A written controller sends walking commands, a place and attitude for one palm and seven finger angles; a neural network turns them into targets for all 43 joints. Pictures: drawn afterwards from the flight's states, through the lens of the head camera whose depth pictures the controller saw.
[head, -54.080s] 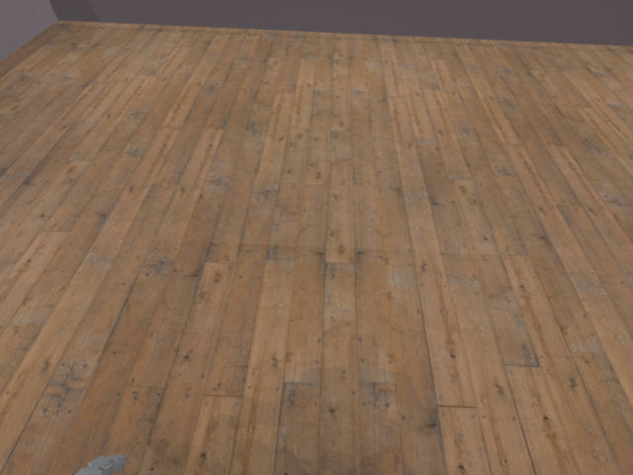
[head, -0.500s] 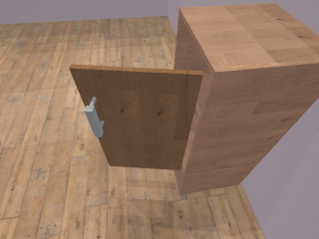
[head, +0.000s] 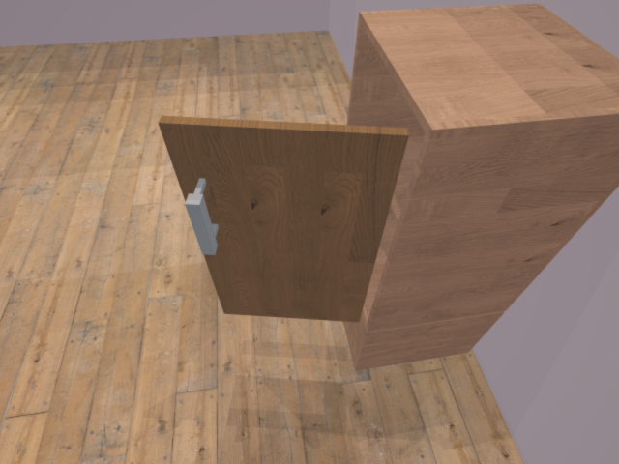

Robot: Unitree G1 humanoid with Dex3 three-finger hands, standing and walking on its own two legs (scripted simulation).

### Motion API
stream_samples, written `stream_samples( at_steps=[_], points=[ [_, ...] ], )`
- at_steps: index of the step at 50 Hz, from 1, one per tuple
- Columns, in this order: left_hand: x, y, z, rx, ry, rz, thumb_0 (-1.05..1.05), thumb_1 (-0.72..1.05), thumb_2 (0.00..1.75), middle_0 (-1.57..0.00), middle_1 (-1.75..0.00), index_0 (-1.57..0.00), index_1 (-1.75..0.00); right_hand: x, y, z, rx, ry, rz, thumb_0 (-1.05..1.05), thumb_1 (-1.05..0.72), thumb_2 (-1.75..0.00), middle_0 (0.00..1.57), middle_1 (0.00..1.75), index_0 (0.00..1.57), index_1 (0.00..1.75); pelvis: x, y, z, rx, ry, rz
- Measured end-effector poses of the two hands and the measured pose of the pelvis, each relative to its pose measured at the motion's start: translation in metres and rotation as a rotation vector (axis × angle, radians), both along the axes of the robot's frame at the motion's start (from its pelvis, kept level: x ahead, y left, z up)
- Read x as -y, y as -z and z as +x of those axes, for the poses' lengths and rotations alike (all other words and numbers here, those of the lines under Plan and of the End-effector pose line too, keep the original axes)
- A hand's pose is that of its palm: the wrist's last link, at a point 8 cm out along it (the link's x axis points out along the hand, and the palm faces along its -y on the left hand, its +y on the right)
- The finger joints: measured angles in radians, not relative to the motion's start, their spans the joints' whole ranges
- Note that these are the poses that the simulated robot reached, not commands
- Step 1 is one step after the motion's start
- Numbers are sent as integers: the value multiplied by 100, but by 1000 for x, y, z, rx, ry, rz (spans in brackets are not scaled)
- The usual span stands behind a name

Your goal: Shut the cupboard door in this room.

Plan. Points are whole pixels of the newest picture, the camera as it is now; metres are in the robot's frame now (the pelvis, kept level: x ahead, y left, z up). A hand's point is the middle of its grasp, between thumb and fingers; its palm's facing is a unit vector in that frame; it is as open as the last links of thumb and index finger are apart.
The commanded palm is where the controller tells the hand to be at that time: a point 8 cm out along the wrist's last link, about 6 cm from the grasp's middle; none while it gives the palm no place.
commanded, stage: raise the hand and make a fist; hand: left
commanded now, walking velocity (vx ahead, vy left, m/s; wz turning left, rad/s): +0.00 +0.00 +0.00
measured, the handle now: (205, 217) +0.49 +0.21 -0.02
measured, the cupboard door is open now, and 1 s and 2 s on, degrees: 77 77 77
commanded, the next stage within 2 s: bring the fist close to the handle in 1.88 s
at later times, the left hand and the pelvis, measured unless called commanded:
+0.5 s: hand out of the picture +0.12 +0.17 -0.06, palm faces +0.05 -1.00 -0.04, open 5.6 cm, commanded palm +0.12 +0.23 -0.05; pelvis -0.06 -0.04 -0.11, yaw +3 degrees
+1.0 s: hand (164, 439) +0.16 +0.19 -0.04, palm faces -0.04 -1.00 -0.01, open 3.4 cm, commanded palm +0.13 +0.24 -0.03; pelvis -0.05 -0.01 -0.10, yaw +1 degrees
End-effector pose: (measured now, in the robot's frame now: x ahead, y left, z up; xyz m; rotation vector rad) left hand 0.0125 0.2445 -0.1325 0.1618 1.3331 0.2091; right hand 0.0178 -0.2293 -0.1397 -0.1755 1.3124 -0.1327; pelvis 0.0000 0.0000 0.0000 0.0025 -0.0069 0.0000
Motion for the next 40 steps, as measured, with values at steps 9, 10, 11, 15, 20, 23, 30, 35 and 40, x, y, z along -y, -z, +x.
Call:
stream_samples(
  at_steps=[9,10,11,15,20,23,30,35,40],
  points=[
    [7,-118,140,1106,36,6,1,91,89,-25,-36,-26,-36,33,-23,77,566,-66,-64,1,-91,-90,20,30,20,30,17,29,-27,-117,-49,-3],
    [9,-120,144,1190,69,-17,1,91,89,-26,-38,-27,-37,38,-23,88,613,-83,-69,1,-91,-90,20,30,20,30,20,36,-31,-142,-44,-3],
    [12,-119,145,1264,109,-41,0,91,89,-28,-39,-28,-39,42,-24,98,658,-101,-75,1,-91,-90,20,30,20,30,24,45,-35,-165,-39,-2],
    [20,-95,126,1375,268,-122,0,90,89,-34,-46,-35,-46,55,-21,134,809,-159,-94,1,-91,-90,20,30,20,30,35,81,-50,-218,-31,-7],
    [17,-64,87,1281,193,-157,1,90,90,-43,-56,-44,-55,53,-11,157,889,-188,-99,2,-91,-90,20,30,20,30,42,107,-56,-229,-41,-24],
    [17,-69,79,1292,174,-112,1,90,90,-48,-61,-49,-61,44,0,158,873,-205,-88,2,-91,-90,20,30,20,30,44,112,-57,-228,-48,-42],
    [22,-87,111,1329,263,-141,1,89,90,-61,-75,-62,-75,22,34,127,728,-165,-29,2,-90,-90,20,30,21,30,42,112,-57,-245,-50,-62],
    [17,-89,130,1253,264,-181,1,89,90,-70,-85,-71,-85,18,42,98,640,-80,-13,2,-90,-90,20,30,21,30,35,104,-53,-258,-34,-51],
    [4,-92,131,1256,231,-157,1,90,90,-79,-95,-80,-95,23,40,82,595,-52,-47,2,-90,-90,20,30,21,30,24,99,-48,-268,-24,-47]
  ],
)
